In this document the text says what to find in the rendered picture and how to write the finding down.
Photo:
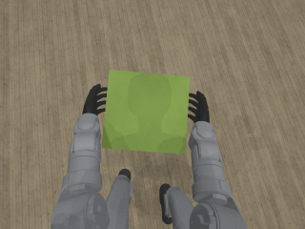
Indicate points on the left robot upper arm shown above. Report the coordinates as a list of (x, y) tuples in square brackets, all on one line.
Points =
[(87, 211)]

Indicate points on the right robot forearm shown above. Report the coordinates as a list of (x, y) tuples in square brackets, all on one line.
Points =
[(209, 182)]

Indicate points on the robot left foot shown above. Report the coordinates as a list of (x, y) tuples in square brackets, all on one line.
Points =
[(125, 172)]

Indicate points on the left robot forearm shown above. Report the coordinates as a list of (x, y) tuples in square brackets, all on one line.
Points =
[(83, 175)]

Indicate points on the carton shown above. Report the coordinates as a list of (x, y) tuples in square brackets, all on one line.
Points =
[(146, 112)]

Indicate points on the robot right shin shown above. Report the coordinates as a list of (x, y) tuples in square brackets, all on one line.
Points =
[(172, 188)]

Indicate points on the right robot upper arm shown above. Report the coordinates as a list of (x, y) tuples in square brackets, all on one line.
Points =
[(207, 215)]

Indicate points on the robot left hand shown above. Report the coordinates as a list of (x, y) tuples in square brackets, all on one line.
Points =
[(91, 104)]

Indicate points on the robot right hand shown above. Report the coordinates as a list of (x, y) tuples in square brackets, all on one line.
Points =
[(202, 110)]

